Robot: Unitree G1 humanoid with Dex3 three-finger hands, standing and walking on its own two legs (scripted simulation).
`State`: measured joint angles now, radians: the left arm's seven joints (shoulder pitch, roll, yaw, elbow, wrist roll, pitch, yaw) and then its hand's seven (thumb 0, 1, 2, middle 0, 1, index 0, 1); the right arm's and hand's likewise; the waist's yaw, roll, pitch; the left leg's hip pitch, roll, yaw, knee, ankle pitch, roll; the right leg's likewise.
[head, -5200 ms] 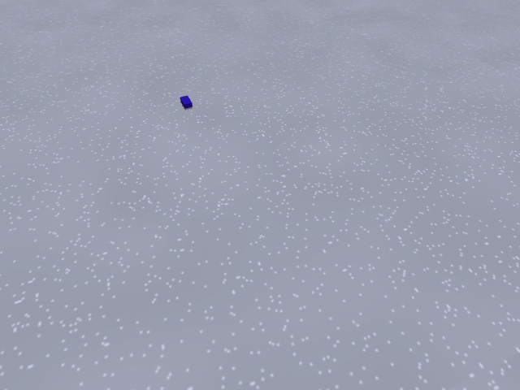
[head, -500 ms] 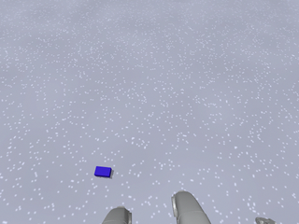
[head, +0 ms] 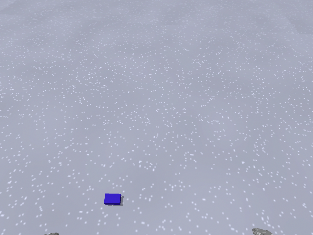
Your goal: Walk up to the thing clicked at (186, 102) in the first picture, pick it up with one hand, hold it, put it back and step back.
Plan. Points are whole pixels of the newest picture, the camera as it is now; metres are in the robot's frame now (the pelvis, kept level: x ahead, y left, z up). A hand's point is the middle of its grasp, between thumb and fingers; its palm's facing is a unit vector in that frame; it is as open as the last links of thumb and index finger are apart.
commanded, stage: walk up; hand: left
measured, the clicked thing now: (112, 199) +0.44 +0.26 -0.74
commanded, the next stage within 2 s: stand in 1.86 s
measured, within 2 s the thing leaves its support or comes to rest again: neither
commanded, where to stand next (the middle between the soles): +0.06 -0.02 m, yaw +3 degrees
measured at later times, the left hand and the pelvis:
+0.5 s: hand out of the picture +0.10 +0.22 -0.14, palm faces -0.06 -0.94 -0.34, open 7.4 cm; pelvis +0.02 -0.03 +0.02, yaw -2 degrees
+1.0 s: hand out of the picture +0.15 +0.21 -0.13, palm faces -0.05 -0.94 -0.34, open 7.4 cm; pelvis +0.04 -0.03 +0.02, yaw -2 degrees
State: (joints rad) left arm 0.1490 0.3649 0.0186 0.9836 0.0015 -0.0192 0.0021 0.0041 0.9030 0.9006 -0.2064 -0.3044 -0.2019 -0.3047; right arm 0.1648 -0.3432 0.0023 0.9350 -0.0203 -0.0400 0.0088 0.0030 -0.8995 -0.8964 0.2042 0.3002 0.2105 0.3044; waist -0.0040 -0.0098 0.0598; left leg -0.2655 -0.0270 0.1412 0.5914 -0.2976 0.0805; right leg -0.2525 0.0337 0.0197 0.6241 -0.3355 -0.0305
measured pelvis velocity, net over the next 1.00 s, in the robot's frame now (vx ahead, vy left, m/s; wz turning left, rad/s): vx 0.04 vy -0.03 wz -0.04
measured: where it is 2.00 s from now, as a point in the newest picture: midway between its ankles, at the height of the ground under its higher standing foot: outside the picture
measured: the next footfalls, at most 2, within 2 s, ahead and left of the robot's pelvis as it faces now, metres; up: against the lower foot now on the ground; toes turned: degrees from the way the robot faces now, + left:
none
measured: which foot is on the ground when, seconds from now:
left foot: down 0.00-1.00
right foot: down 0.00-1.00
